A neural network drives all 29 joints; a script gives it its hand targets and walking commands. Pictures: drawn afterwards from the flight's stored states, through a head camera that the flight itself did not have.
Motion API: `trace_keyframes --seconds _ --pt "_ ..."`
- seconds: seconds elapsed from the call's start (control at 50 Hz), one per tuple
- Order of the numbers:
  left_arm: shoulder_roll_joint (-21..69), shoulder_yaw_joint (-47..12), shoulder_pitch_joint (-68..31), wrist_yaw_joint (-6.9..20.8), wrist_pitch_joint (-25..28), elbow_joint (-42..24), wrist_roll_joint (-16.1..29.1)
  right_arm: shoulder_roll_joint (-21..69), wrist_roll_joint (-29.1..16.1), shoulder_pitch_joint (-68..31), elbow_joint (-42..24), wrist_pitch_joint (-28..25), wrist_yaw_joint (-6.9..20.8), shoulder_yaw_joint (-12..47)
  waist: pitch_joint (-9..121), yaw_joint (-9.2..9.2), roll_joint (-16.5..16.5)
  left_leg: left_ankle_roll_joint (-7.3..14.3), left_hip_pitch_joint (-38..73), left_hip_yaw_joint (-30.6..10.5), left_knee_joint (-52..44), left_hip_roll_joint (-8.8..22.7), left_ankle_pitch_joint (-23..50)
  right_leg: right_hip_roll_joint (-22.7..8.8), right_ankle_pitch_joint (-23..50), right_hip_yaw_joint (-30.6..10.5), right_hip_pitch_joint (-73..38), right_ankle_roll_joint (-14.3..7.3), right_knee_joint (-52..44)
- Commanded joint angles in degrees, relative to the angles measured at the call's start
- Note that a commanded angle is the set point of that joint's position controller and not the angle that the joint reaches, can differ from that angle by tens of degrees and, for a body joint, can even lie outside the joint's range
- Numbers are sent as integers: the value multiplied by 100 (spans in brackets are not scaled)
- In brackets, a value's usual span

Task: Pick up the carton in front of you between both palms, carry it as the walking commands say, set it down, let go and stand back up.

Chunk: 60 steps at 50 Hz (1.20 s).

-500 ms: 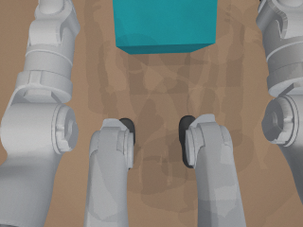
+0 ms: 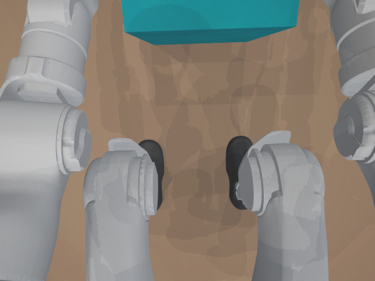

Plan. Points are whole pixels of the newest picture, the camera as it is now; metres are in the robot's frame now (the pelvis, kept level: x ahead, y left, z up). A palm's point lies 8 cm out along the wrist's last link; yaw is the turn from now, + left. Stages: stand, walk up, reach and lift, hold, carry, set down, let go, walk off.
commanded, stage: reach and lift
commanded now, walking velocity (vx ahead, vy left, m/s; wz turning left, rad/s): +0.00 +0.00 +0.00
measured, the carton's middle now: out of the picture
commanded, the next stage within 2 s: none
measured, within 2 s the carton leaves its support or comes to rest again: leaves its support in 0.68 s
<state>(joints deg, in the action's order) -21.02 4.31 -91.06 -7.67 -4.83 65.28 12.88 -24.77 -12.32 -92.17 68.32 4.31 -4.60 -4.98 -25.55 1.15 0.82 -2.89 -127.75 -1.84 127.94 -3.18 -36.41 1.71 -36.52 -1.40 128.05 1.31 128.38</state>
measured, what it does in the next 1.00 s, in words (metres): rises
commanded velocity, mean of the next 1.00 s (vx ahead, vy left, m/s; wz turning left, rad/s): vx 0.00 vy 0.00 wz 0.00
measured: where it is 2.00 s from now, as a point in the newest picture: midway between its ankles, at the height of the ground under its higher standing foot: (195, 185)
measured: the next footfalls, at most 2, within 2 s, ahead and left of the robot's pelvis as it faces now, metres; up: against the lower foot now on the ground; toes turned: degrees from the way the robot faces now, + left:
none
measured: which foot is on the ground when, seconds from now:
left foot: down 0.00-1.00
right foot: down 0.00-1.00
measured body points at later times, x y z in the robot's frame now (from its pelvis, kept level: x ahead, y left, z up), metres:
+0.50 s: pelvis -0.01 +0.00 +0.00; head +0.38 -0.01 +0.22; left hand +0.58 +0.13 -0.18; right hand +0.57 -0.18 -0.18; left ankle +0.10 +0.13 -0.33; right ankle +0.10 -0.12 -0.33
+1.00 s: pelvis -0.02 +0.00 +0.07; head +0.28 -0.02 +0.41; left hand +0.53 +0.12 +0.00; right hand +0.52 -0.18 +0.00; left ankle +0.10 +0.13 -0.33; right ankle +0.10 -0.13 -0.33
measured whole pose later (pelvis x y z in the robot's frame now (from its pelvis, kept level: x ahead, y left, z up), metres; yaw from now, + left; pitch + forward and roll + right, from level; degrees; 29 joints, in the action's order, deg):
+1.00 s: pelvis -0.02 +0.00 +0.07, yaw -1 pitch +41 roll +1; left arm -3.2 28.9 -71.4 -5.0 -19.8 47.5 -10.9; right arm -6.8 11.0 -72.2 49.0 21.1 -3.4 -25.8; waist 1.4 0.6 1.1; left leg -4.5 -121.6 -4.2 111.3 -6.5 -31.2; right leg 6.3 -30.2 -4.6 122.6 3.6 111.5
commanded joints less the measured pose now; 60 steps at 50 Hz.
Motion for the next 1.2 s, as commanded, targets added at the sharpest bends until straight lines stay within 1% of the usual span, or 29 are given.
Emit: trace_keyframes --seconds 0.0,0.04,0.1,0.16,0.22,0.26,0.28,0.3,0.34,0.36,0.38,0.42,0.48,0.52,0.56,0.62,0.66,0.68,0.7,0.72,0.76,0.8,0.82,0.88,0.92,0.98,1.06,1.12,1.18 --pt "-525 172 -1231 -8 100 -360 -122 -519 10 -1264 -396 -88 19 -44 7459 8 -50 22 3395 473 -797 -35 2750 44 2937 292 -3636 94 -965" --pt "-489 277 -1219 11 108 -332 -224 -476 77 -1280 -398 -99 39 -88 7183 -24 -82 34 3203 465 -834 -32 2590 40 2789 271 -3472 100 -997" --pt "-483 353 -1392 22 112 -410 -295 -516 158 -1453 -481 -112 35 -156 7066 5 -98 44 3208 447 -858 -37 2458 34 2608 278 -3345 100 -1036" --pt "-284 196 -1687 43 82 -523 -199 -371 131 -1678 -543 -87 40 -94 7081 91 -55 40 3360 451 -893 -52 2331 38 2417 313 -3336 76 -1095" --pt "160 -17 -1995 99 24 -573 -123 66 118 -1925 -565 -33 95 35 6977 153 28 33 3507 460 -959 -95 2164 64 2201 345 -3336 41 -1164" --pt "307 99 -2072 109 -15 -534 -288 193 290 -2038 -525 4 113 -80 6812 165 63 21 3574 452 -1006 -151 2056 98 2065 366 -3350 41 -1192" --pt "516 156 -2106 133 -39 -524 -417 449 367 -2150 -521 34 163 -59 6729 129 61 34 3646 449 -1025 -183 2027 130 2034 368 -3371 45 -1190" --pt "1666 -136 -2507 337 -84 -680 -366 1634 330 -2521 -628 93 364 256 6736 137 29 68 3614 457 -1004 -235 2036 187 2035 366 -3408 18 -1157" --pt "3699 -361 -3040 898 -242 -643 -490 3694 470 -2959 -596 265 921 466 6342 151 32 82 3309 492 -903 -334 1822 299 1893 382 -3309 7 -1068" --pt "4411 -344 -3071 1173 -353 -632 -601 4418 570 -2999 -639 383 1205 459 6091 125 41 110 3130 518 -879 -374 1689 340 1784 403 -3210 1 -1033" --pt "4868 -278 -2985 1386 -454 -682 -705 4884 662 -2924 -761 490 1432 422 5907 110 40 141 2967 546 -873 -396 1603 369 1718 426 -3100 -17 -1016" --pt "5442 -209 -2783 1650 -596 -838 -798 5434 740 -2720 -1030 640 1729 375 5759 131 38 199 2776 589 -852 -410 1614 404 1762 473 -2918 -69 -988" --pt "5850 -366 -2769 1787 -699 -1129 -686 5835 636 -2606 -1345 773 1912 527 5931 168 41 261 2771 585 -779 -408 1854 404 2026 489 -2899 -129 -916" --pt "6027 -628 -2873 1783 -733 -1397 -512 6016 490 -2643 -1630 833 1937 762 6382 191 38 282 2975 580 -735 -405 2077 402 2264 496 -3081 -152 -890" --pt "6171 -969 -3005 1734 -745 -1763 -295 6188 308 -2721 -2048 869 1911 1063 7208 216 32 280 3362 596 -700 -405 2408 412 2626 519 -3438 -148 -878" --pt "6490 -1498 -3305 1589 -770 -2621 33 6533 -41 -3013 -3024 914 1768 1561 9385 209 55 243 4336 651 -679 -437 3357 464 3570 560 -4314 -86 -877" --pt "6788 -1689 -3430 1486 -865 -3257 141 6738 -148 -3197 -3657 1003 1638 1762 11041 204 74 213 4986 677 -744 -495 4095 515 4283 573 -4985 -32 -947" --pt "6985 -1744 -3422 1443 -935 -3497 110 6801 -136 -3205 -3888 1063 1594 1798 11747 256 19 189 5089 698 -829 -524 4217 549 4546 572 -5334 -6 -1012" --pt "7169 -1857 -3401 1377 -993 -3717 69 7017 -123 -3197 -4103 1100 1495 1902 12409 205 19 147 5240 725 -925 -577 4270 582 4573 619 -5424 32 -1056" --pt "7209 -1869 -3247 1345 -1065 -3815 13 7082 -69 -3056 -4204 1166 1433 1915 12706 207 -46 130 5282 722 -1038 -604 4200 615 4552 621 -5568 49 -1153" --pt "7244 -1798 -2863 1354 -1211 -3711 -183 7213 100 -2691 -4110 1327 1409 1905 12472 149 -107 122 5054 733 -1295 -650 3748 668 4192 632 -5513 94 -1383" --pt "7334 -1517 -2447 1424 -1331 -3205 -488 7422 370 -2237 -3562 1473 1465 1714 11216 94 -157 122 4399 747 -1589 -688 3207 710 3646 679 -5037 127 -1681" --pt "7396 -1329 -2226 1468 -1376 -2911 -644 7534 517 -2028 -3273 1523 1498 1565 10476 52 -189 121 4066 754 -1765 -697 2852 725 3239 708 -4711 118 -1849" --pt "7443 -489 -1727 1621 -1458 -2044 -1244 7776 1090 -1561 -2341 1605 1605 842 8486 -91 -276 173 3162 782 -2309 -679 1700 707 1943 695 -3727 66 -2438" --pt "7378 16 -1617 1706 -1477 -1728 -1609 7751 1458 -1434 -2016 1619 1653 339 7880 -113 -288 209 2933 788 -2613 -685 1283 721 1502 657 -3478 35 -2769" --pt "7291 449 -1643 1774 -1481 -1574 -1936 7625 1824 -1414 -1826 1608 1679 -167 7728 -56 -252 213 2969 766 -2957 -699 1023 732 1203 631 -3474 -2 -3122" --pt "7333 570 -1767 1826 -1519 -1600 -2070 7583 2026 -1512 -1847 1623 1694 -405 8111 29 -143 194 3297 756 -3344 -705 864 736 1027 632 -3818 -35 -3498" --pt "7542 415 -1796 1851 -1583 -1738 -2027 7757 1982 -1565 -2008 1677 1724 -283 8677 53 -83 173 3703 770 -3574 -703 943 734 1113 658 -4213 -26 -3708" --pt "7815 105 -1711 1881 -1665 -1971 -1895 8054 1820 -1533 -2297 1759 1765 52 9357 28 -74 148 4177 789 -3763 -706 1203 737 1382 691 -4698 8 -3876"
